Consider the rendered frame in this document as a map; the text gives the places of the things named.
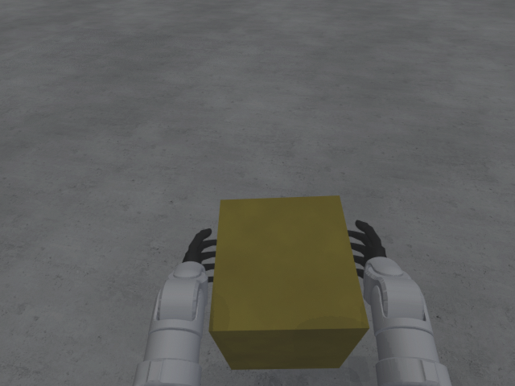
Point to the right robot forearm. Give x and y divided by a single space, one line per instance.
405 341

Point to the robot left hand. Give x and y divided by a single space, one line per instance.
196 247

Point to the left robot forearm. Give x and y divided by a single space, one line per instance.
176 329

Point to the carton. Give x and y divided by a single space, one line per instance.
285 291

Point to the robot right hand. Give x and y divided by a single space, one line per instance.
371 248

